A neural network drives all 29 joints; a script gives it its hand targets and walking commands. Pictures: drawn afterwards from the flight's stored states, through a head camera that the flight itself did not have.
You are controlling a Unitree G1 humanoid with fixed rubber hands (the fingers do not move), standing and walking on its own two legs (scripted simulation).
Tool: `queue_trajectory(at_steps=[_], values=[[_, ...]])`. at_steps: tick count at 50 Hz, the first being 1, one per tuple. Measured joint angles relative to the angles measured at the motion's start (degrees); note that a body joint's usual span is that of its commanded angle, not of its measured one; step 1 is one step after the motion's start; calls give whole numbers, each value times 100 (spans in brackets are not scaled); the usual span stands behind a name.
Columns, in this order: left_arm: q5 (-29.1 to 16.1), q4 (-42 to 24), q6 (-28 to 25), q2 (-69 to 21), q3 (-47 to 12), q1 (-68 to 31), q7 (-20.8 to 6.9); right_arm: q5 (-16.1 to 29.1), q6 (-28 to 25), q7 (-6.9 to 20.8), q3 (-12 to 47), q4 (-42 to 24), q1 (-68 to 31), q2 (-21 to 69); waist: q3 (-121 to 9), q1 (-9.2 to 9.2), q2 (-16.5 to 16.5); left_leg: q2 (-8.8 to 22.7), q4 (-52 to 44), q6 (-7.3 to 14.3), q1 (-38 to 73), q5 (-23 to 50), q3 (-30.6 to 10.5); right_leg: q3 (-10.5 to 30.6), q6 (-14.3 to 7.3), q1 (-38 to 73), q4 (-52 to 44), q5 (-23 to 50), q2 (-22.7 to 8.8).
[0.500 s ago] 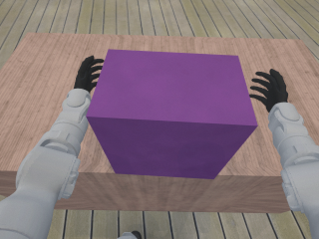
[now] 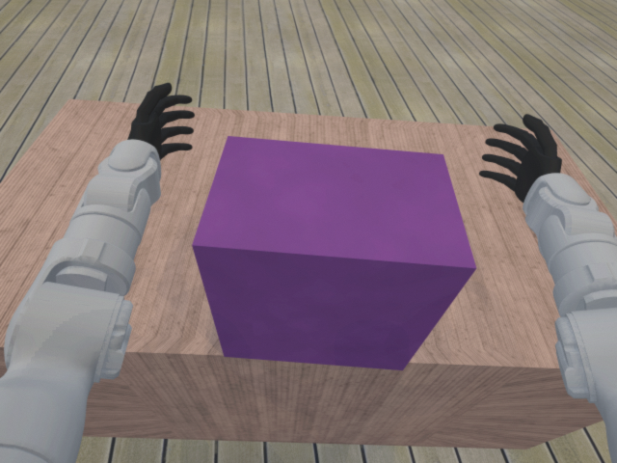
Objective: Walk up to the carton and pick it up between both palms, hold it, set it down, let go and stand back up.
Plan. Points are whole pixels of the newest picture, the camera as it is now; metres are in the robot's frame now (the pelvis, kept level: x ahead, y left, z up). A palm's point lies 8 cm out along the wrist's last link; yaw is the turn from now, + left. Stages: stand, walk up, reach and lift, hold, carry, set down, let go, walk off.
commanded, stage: set down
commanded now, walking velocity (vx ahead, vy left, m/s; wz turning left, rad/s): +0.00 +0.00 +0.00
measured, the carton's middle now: (323, 264) +0.38 -0.01 +0.03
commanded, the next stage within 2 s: none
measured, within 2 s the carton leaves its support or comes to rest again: neither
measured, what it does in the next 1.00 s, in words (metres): stands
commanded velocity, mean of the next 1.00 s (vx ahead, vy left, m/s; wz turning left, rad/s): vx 0.00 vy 0.00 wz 0.00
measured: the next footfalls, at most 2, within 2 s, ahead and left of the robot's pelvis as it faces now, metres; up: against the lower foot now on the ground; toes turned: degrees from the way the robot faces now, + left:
none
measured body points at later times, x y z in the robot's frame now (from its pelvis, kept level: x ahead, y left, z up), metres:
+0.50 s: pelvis +0.02 +0.01 +0.01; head +0.02 +0.03 +0.46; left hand +0.45 +0.24 +0.18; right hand +0.42 -0.26 +0.18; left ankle +0.06 +0.12 -0.74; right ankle +0.02 -0.07 -0.74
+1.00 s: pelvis +0.03 +0.02 +0.01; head +0.02 +0.02 +0.46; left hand +0.38 +0.23 +0.11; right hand +0.35 -0.28 +0.09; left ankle +0.06 +0.12 -0.74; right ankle +0.02 -0.07 -0.74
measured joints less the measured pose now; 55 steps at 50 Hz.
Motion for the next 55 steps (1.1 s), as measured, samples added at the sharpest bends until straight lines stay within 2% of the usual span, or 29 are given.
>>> queue_trajectory(at_steps=[7,11,14,22,25,31,35,43,48,55], values=[[121,-1429,1134,50,275,194,211,-43,584,27,-381,-765,-24,-137,128,0,106,-10,-209,29,285,50,69,78,49,305,-298,132,3],[298,-1755,1693,45,542,181,163,-27,964,60,-328,-837,-22,-354,235,36,152,-43,-398,71,637,80,107,122,90,649,-489,176,-17],[363,-1794,1836,81,715,348,76,-1,1101,77,-251,-948,190,-432,266,11,141,-77,-528,94,892,96,115,133,110,891,-586,174,-41],[141,-1876,1668,123,534,913,111,-111,1167,273,-497,-1434,833,-285,292,-80,17,-127,-513,95,1032,25,72,93,102,1039,-545,69,-86],[250,-2332,1664,-40,582,1225,151,-120,1090,322,-573,-1601,1016,-194,389,-74,12,-128,-513,89,1062,14,70,94,111,1091,-591,82,-86],[626,-3699,1922,-405,927,2240,104,-219,911,249,-802,-2321,1751,-54,519,-98,101,-130,-541,89,1268,-44,73,108,145,1365,-770,113,-80],[727,-4147,1933,-516,1127,2933,37,-373,856,169,-919,-2764,2434,-27,563,-166,131,-162,-584,108,1478,-85,69,108,160,1566,-786,56,-107],[577,-4115,1159,-604,1104,3721,62,-551,409,297,-1161,-3516,3534,194,516,-191,119,-174,-567,107,1507,-125,127,164,148,1503,-611,-52,-127],[694,-4098,786,-773,1025,3934,74,-632,170,423,-1158,-3504,3831,322,561,-116,121,-169,-565,99,1545,-131,155,194,134,1509,-559,-77,-124],[778,-4048,446,-873,1023,4342,50,-758,-119,381,-1135,-3580,4202,436,614,-76,158,-169,-559,93,1599,-148,147,189,132,1558,-537,-107,-124]])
